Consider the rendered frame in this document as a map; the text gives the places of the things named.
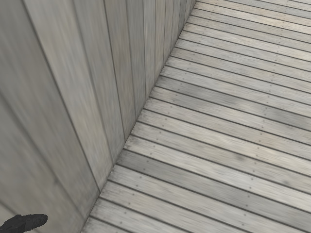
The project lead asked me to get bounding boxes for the left robot hand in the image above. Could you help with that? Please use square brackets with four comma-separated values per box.
[0, 214, 48, 233]

